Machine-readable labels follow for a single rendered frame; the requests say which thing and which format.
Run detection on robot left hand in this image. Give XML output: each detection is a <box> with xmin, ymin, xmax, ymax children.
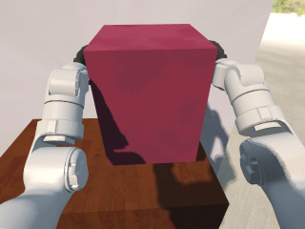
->
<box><xmin>73</xmin><ymin>45</ymin><xmax>91</xmax><ymax>85</ymax></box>

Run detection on robot right hand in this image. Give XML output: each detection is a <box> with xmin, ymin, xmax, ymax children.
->
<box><xmin>209</xmin><ymin>40</ymin><xmax>227</xmax><ymax>61</ymax></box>

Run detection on carton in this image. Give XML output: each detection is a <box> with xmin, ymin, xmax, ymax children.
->
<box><xmin>83</xmin><ymin>24</ymin><xmax>218</xmax><ymax>166</ymax></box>

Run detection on right robot upper arm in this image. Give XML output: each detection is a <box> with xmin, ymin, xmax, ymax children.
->
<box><xmin>239</xmin><ymin>132</ymin><xmax>305</xmax><ymax>229</ymax></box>

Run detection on pedestal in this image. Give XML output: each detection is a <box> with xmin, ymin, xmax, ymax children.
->
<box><xmin>0</xmin><ymin>118</ymin><xmax>230</xmax><ymax>229</ymax></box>

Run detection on left robot forearm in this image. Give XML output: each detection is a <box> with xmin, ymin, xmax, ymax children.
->
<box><xmin>23</xmin><ymin>62</ymin><xmax>89</xmax><ymax>186</ymax></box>

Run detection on left robot upper arm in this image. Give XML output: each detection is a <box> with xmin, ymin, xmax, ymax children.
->
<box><xmin>0</xmin><ymin>146</ymin><xmax>89</xmax><ymax>229</ymax></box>

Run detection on right robot forearm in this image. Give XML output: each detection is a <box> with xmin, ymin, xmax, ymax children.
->
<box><xmin>212</xmin><ymin>58</ymin><xmax>305</xmax><ymax>152</ymax></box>

